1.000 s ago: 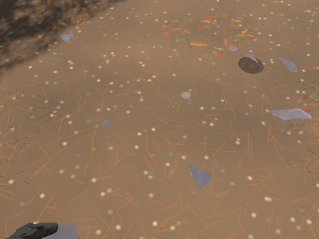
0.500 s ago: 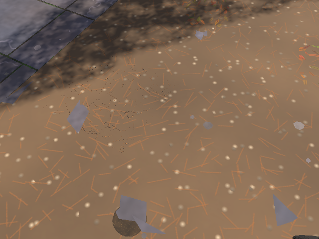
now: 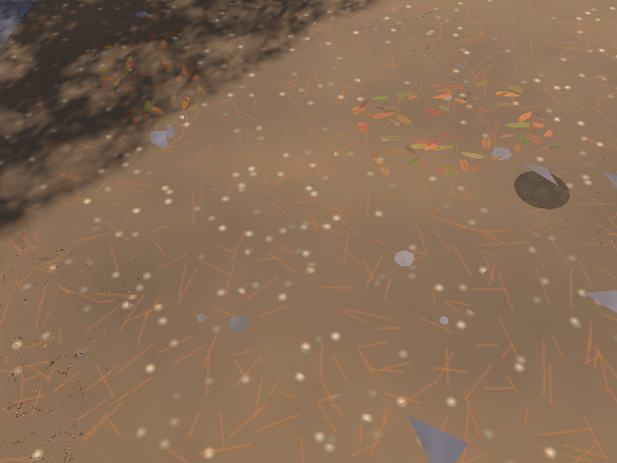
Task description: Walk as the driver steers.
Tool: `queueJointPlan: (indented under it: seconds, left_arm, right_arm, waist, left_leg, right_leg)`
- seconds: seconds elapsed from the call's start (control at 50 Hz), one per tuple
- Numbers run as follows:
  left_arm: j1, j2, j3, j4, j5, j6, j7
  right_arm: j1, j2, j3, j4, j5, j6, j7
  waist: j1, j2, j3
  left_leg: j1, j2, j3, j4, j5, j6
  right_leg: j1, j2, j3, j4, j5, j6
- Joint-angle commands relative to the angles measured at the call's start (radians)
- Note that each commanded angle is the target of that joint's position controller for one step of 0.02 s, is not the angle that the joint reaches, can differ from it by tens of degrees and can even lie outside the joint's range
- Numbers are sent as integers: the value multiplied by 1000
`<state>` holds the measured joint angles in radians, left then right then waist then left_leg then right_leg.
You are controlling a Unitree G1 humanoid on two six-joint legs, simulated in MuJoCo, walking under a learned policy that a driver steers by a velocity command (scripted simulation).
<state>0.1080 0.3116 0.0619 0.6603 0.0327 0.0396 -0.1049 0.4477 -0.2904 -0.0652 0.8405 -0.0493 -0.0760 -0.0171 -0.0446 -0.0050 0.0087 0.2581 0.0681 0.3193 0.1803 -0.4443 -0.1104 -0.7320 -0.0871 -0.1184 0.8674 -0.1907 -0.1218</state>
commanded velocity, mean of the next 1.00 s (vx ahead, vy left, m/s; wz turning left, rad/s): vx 0.55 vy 0.00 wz -0.13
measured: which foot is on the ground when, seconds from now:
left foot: down 0.00-0.06, up 0.08-0.50, down 0.52-1.00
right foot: up 0.00-0.04, down 0.06-0.54, up 0.56-0.94, down 0.96-1.00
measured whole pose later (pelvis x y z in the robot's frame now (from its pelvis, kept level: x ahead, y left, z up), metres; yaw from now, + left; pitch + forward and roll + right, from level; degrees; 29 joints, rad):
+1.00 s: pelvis +0.66 -0.17 +0.03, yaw -6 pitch +0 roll +2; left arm 0.16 0.25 0.01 0.78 0.01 -0.01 0.04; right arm 0.17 -0.27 -0.01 0.88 -0.02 -0.05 0.02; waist -0.02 -0.02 0.02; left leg -0.23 -0.10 0.01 0.48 -0.25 0.07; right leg -0.35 -0.05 0.07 0.51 -0.16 0.05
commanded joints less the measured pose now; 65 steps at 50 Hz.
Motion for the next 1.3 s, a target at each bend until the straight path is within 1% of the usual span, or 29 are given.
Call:
queueJointPlan:
  seconds: [0.02,0.04,0.06,0.08,0.1,0.12,0.14,0.16,0.2,0.3,0.36,0.4,0.46,0.48,0.5,0.52,0.54,0.56,0.58,0.6,0.62,0.68,0.78,0.9,0.96,0.98,1.0,1.04,1.3]
  left_arm:
    - [31,67,12,-65,-19,-21,27]
    - [215,112,34,-18,-24,-33,39]
    - [428,178,70,58,-12,-38,57]
    - [333,326,108,54,-20,-24,69]
    - [354,351,113,4,-19,-24,66]
    - [353,313,103,36,-14,-24,76]
    - [354,269,91,64,-12,-36,88]
    - [301,211,72,65,-6,-53,98]
    - [202,112,31,46,-6,-83,103]
    - [315,102,17,101,-22,-144,76]
    - [339,91,1,122,-21,-166,81]
    - [357,80,-13,158,-29,-174,94]
    - [329,137,-6,176,-33,-170,129]
    - [340,201,14,168,-36,-134,161]
    - [276,222,23,159,-4,-108,173]
    - [155,223,26,126,11,-93,171]
    - [157,88,-8,86,47,-87,155]
    - [469,-39,-41,141,-35,-101,135]
    - [392,76,-30,157,-77,-123,120]
    - [298,110,-20,107,-92,-131,116]
    - [219,107,-24,90,-69,-129,117]
    - [228,71,-23,85,-37,-83,120]
    - [178,20,-44,71,-28,-64,151]
    - [33,60,-25,51,-37,-55,156]
    - [46,83,-14,58,-13,-69,152]
    - [34,135,-3,51,-11,-67,156]
    - [25,110,-6,61,-18,-58,154]
    - [10,36,-18,65,-24,-52,138]
    - [32,55,-8,169,-32,-63,136]
  right_arm:
    - [-36,-212,-39,-38,-1,14,-4]
    - [-60,-247,-47,-52,8,26,1]
    - [-82,-235,-39,-69,8,22,7]
    - [-90,-68,-3,-163,27,3,32]
    - [-186,-113,5,-222,14,-24,37]
    - [-314,-131,4,-248,13,-39,37]
    - [-271,-106,16,-236,20,-48,32]
    - [-238,-89,24,-216,9,-40,30]
    - [-125,-74,34,-149,-9,3,40]
    - [-333,-57,44,-187,26,42,59]
    - [-411,-32,53,-197,46,26,76]
    - [-430,-12,63,-198,32,13,83]
    - [-282,-50,53,-123,15,2,76]
    - [-274,-127,7,-161,93,-29,73]
    - [-149,-168,-8,-117,110,-32,65]
    - [51,-176,-15,-51,94,-30,49]
    - [154,-199,0,3,60,-25,32]
    - [146,-169,12,-6,-17,-53,42]
    - [55,-142,-4,-54,-12,-49,45]
    - [-68,-136,-4,-88,18,-46,41]
    - [-179,-97,10,-102,47,-40,40]
    - [-228,-69,31,-86,35,-43,44]
    - [-242,-116,21,-42,31,-30,38]
    - [-252,-99,29,-4,36,21,31]
    - [-231,-56,45,14,42,23,30]
    - [-146,-51,45,25,26,15,32]
    - [-95,-30,50,43,28,16,31]
    - [-209,-58,48,34,33,37,21]
    - [-248,-72,37,97,45,79,-4]
  waist:
    - [114,132,15]
    - [203,134,-94]
    - [298,63,-204]
    - [162,-324,-220]
    - [195,-152,-341]
    - [209,-39,-211]
    - [145,9,-81]
    - [91,56,-45]
    - [13,32,-9]
    - [76,-2,146]
    - [101,-14,144]
    - [88,-7,143]
    - [12,-66,14]
    - [-25,-83,-62]
    - [-102,-83,-113]
    - [-212,-71,-143]
    - [-168,238,-207]
    - [-35,329,-472]
    - [-105,76,-500]
    - [-45,7,-325]
    - [12,-142,-178]
    - [81,-59,-20]
    - [71,39,-125]
    - [18,93,-99]
    - [34,49,-79]
    - [-23,-52,-103]
    - [-44,-136,-137]
    - [10,-65,-84]
    - [30,-13,-69]
  left_leg:
    - [-99,244,1,286,1355,184]
    - [-186,251,-14,538,1423,189]
    - [-418,215,-25,867,1183,156]
    - [-946,-33,-80,1284,81,73]
    - [-1062,-81,-337,1410,30,78]
    - [-1133,-26,-388,1392,106,98]
    - [-1092,22,-378,1296,144,106]
    - [-1014,75,-378,1195,157,113]
    - [-875,110,-371,1102,185,116]
    - [-1026,105,-279,850,384,133]
    - [-963,16,-243,635,543,171]
    - [-862,-36,-177,482,647,196]
    - [-633,-163,-151,373,695,213]
    - [-572,-184,-221,366,696,197]
    - [-518,-181,-242,333,716,193]
    - [-359,-140,-261,198,859,208]
    - [-23,23,-415,365,1178,250]
    - [341,300,-908,467,1331,516]
    - [221,281,-905,329,1215,522]
    - [46,267,-826,270,967,504]
    - [-195,221,-759,175,829,463]
    - [-566,132,-587,69,922,423]
    - [-541,63,-401,113,1114,376]
    - [-503,77,-437,136,656,333]
    - [-540,22,-450,228,425,241]
    - [-585,-46,-418,273,283,202]
    - [-588,-85,-371,266,147,168]
    - [-544,-82,-357,254,185,148]
    - [-475,-51,-384,278,380,140]
  right_leg:
    - [239,155,-125,-51,-190,-93]
    - [482,208,-109,-83,-209,-116]
    - [831,213,10,-180,-207,-133]
    - [1111,-65,625,-430,-548,-241]
    - [1144,-171,975,-599,-595,-290]
    - [1067,-161,879,-615,-464,-251]
    - [890,-147,790,-614,-314,-223]
    - [755,-109,650,-602,-250,-182]
    - [566,-30,477,-639,-208,-139]
    - [558,17,248,-789,161,-53]
    - [607,34,88,-819,482,23]
    - [651,18,47,-820,803,45]
    - [800,-21,38,-642,1216,89]
    - [877,-54,91,-506,1258,123]
    - [932,-52,83,-343,1270,141]
    - [876,-2,46,-68,1183,163]
    - [548,157,71,428,45,195]
    - [204,282,371,835,-522,225]
    - [208,248,458,794,-406,186]
    - [187,181,409,698,-361,162]
    - [211,127,315,601,-296,142]
    - [354,53,247,415,-219,166]
    - [404,9,200,6,-44,206]
    - [428,21,193,-234,65,185]
    - [563,-5,228,-451,322,123]
    - [638,-77,291,-405,518,75]
    - [648,-96,309,-394,431,22]
    - [553,-21,271,-413,174,62]
    - [586,24,226,-366,352,62]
